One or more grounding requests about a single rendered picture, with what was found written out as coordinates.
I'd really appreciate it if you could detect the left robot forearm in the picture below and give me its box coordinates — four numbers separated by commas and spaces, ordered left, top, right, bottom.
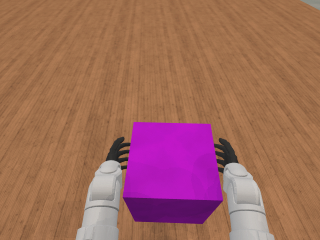
75, 160, 122, 240

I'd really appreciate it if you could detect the right robot forearm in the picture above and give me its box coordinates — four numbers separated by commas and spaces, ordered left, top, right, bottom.
223, 162, 275, 240

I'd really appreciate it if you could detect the carton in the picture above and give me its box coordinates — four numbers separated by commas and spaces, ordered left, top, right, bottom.
123, 122, 223, 224

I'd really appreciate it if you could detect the robot right hand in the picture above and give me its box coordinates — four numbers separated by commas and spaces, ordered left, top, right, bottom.
214, 138, 239, 174

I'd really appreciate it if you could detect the robot left hand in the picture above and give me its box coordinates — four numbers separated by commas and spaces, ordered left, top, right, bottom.
105, 137, 131, 170

